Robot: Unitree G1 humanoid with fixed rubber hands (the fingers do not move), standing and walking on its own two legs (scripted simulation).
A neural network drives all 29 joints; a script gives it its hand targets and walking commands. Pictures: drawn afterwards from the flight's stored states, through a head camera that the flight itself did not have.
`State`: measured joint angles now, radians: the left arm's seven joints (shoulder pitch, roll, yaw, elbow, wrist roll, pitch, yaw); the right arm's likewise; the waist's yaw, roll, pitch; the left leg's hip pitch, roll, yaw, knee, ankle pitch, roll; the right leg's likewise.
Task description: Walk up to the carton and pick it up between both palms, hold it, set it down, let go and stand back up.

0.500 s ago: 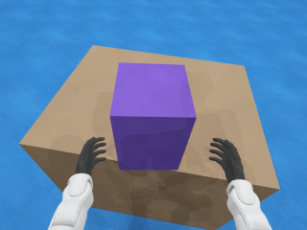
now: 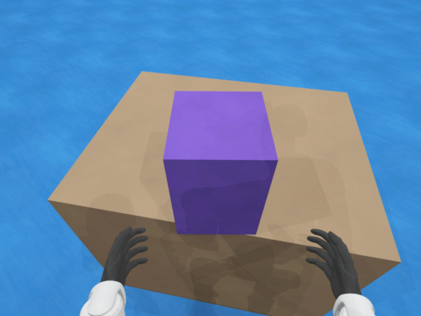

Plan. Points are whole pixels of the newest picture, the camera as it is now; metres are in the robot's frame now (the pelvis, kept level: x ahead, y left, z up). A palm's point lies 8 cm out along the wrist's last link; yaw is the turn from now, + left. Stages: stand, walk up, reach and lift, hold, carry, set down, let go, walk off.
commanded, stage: set down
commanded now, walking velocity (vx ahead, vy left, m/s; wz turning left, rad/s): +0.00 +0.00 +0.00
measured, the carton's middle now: (217, 166) +0.42 +0.01 +0.04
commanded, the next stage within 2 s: let go in 1.20 s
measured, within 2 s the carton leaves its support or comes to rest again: neither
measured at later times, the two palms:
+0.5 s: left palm (104, 275) +0.19 +0.21 -0.02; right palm (328, 276) +0.21 -0.19 -0.01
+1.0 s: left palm (103, 285) +0.19 +0.22 -0.06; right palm (326, 291) +0.19 -0.20 -0.05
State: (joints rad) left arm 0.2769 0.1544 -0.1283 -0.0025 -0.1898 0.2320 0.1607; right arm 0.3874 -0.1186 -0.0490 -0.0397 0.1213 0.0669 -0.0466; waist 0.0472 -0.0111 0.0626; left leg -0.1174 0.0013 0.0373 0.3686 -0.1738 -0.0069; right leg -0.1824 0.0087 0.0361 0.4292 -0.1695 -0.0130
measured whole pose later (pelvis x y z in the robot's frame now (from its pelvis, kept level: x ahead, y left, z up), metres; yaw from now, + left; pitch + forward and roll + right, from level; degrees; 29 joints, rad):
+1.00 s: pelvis +0.04 +0.01 +0.00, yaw +0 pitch -4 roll -1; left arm 0.29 0.18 -0.06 0.31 -0.07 0.09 0.07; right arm 0.30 -0.16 -0.03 0.47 0.05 -0.17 0.03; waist 0.03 -0.01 0.09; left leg -0.08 0.02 0.03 0.39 -0.24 0.00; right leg -0.10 0.02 0.02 0.35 -0.18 0.00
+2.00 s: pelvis +0.06 +0.02 -0.01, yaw +2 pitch -2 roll -1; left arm 0.22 0.32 0.04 0.84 0.04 0.00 0.00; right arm 0.25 -0.33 -0.04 0.86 -0.03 -0.03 0.00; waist 0.00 -0.03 0.00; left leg -0.16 0.00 0.01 0.51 -0.33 0.01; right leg -0.17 0.00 -0.01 0.49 -0.30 0.00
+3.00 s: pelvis +0.03 +0.03 +0.00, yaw +3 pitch -4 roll +0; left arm 0.16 0.30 0.01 1.15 0.02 -0.01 0.00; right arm 0.17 -0.34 -0.01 1.10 -0.02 -0.03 0.00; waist 0.01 0.00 0.04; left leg -0.08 -0.05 0.01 0.34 -0.19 0.04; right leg -0.11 -0.06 -0.01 0.37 -0.19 0.04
